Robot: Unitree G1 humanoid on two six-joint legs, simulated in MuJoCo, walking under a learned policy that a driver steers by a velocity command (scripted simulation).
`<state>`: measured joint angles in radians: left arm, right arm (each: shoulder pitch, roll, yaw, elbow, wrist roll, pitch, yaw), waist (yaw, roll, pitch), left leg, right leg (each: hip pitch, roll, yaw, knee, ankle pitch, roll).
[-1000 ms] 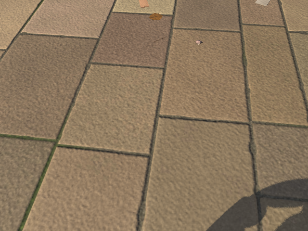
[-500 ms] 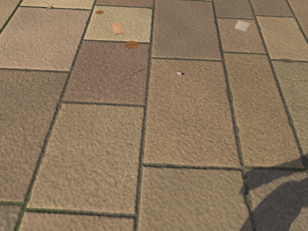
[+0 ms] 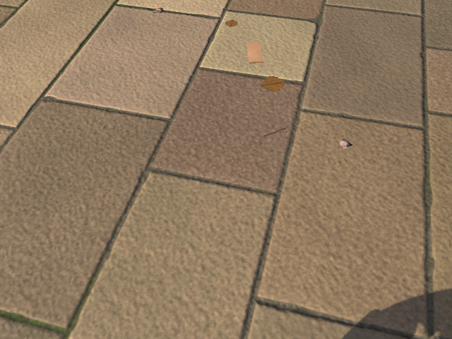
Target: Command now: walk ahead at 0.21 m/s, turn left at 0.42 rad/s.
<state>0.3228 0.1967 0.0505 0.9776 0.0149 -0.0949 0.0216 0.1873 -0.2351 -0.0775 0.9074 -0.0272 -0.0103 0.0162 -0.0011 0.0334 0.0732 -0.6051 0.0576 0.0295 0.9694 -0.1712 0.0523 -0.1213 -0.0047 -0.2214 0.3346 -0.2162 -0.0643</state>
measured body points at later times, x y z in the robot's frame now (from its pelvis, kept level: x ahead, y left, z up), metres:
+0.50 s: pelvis +0.08 +0.02 -0.01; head +0.09 +0.03 +0.44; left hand +0.10 +0.26 -0.16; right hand +0.18 -0.20 -0.15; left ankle +0.15 +0.10 -0.75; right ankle +0.07 -0.11 -0.74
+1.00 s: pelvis +0.10 +0.00 +0.00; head +0.10 +0.00 +0.45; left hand +0.07 +0.21 -0.16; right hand +0.10 -0.22 -0.16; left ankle +0.15 +0.10 -0.75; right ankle +0.07 -0.11 -0.75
